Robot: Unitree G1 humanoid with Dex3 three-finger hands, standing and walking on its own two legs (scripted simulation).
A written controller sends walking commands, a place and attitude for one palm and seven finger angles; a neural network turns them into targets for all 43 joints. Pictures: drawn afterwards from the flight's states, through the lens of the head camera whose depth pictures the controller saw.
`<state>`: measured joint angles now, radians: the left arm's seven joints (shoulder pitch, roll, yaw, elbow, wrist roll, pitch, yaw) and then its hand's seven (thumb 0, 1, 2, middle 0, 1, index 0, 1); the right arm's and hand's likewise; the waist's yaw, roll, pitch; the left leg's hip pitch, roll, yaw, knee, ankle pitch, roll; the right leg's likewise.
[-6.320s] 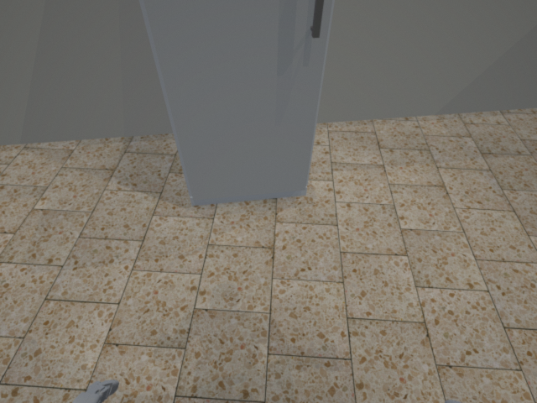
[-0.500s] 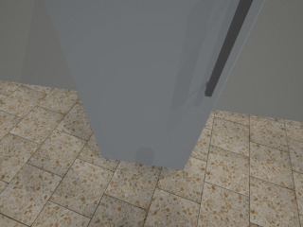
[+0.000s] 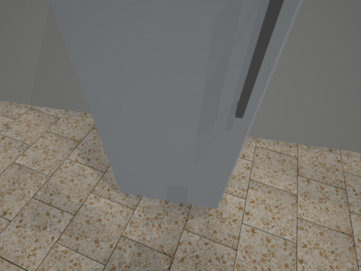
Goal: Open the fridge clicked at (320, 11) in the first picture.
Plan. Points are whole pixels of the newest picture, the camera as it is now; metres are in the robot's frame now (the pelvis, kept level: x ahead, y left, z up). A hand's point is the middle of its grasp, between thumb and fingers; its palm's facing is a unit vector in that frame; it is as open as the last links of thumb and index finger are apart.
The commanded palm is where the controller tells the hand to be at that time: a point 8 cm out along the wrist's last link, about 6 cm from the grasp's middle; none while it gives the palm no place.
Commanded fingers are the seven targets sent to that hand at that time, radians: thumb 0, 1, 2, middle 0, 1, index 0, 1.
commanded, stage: look again from close up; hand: right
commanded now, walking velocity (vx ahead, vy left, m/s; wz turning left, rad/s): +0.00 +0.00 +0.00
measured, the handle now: (258, 48) +0.52 -0.13 +0.25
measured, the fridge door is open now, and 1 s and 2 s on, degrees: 0 0 0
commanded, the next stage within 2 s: raise the hand to about handle height in 0.68 s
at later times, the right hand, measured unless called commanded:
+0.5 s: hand out of the picture +0.03 -0.17 -0.17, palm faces +0.02 +0.98 -0.20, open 7.4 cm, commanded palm none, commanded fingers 0.00 -0.90 -0.90 0.20 0.30 0.20 0.30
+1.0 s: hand (269, 231) +0.22 -0.17 +0.00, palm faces +0.25 +0.96 -0.08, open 7.7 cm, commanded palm +0.12 -0.23 -0.03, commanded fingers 0.00 -0.62 -0.78 0.22 0.48 0.22 0.48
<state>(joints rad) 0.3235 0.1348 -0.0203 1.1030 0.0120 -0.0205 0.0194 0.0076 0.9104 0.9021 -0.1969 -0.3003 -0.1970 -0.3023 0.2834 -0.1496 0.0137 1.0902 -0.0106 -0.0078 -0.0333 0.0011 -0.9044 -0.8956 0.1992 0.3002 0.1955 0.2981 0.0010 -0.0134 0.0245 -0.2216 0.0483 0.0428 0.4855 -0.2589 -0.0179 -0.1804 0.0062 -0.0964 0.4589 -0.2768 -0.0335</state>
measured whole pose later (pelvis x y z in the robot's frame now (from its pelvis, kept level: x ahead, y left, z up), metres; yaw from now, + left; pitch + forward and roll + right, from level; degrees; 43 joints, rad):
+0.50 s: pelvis +0.02 +0.01 +0.00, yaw +0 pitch +0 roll +0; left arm 0.25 0.17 -0.01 1.12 0.01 -0.02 0.03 0.01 0.91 0.90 -0.20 -0.30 -0.20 -0.30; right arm 0.26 -0.16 0.01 1.10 -0.01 -0.01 -0.03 0.00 -0.91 -0.90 0.20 0.30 0.20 0.30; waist -0.01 0.00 0.04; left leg -0.18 0.03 0.05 0.47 -0.28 -0.01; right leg -0.15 -0.01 -0.09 0.45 -0.30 -0.02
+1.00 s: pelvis +0.00 +0.03 -0.01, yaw -2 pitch +3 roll -1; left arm 0.25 0.22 0.02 0.78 -0.01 -0.27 0.04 0.01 0.90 0.90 -0.20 -0.30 -0.20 -0.30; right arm 0.33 -0.18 -0.12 0.12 0.17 -0.19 -0.04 0.01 -0.82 -0.86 0.21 0.36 0.20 0.35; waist 0.02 0.00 -0.04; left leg -0.37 0.04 0.08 0.64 -0.33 0.02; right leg -0.33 -0.02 -0.06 0.60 -0.32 0.00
